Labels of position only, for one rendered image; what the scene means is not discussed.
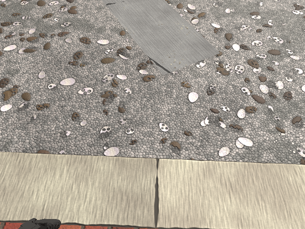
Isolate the left robot hand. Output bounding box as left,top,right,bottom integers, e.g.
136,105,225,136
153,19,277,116
18,218,61,229

